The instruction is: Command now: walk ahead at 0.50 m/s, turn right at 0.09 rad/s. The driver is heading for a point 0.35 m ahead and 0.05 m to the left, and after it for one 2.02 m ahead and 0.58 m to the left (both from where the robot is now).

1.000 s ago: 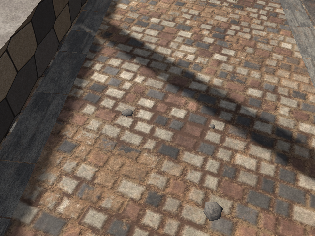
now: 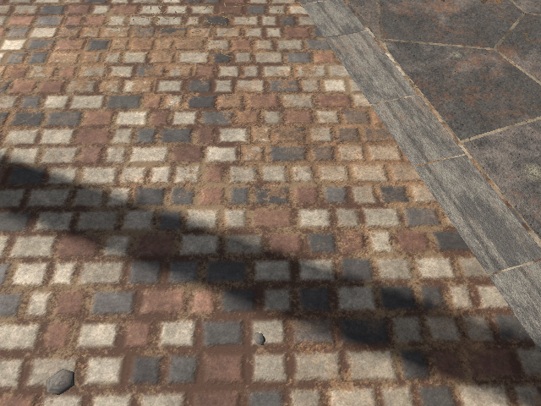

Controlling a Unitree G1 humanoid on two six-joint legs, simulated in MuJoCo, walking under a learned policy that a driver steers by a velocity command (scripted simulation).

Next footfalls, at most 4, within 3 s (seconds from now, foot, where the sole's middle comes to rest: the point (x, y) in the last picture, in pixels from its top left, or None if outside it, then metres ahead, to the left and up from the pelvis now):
0.34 right None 0.36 -0.15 -0.78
0.80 left None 0.31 0.10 -0.78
1.24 right None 0.40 -0.12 -0.78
1.52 left None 0.25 0.10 -0.78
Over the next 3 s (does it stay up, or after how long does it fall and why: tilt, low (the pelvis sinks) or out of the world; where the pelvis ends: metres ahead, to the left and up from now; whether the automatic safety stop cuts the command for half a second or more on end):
stays up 0.51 0.13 -0.03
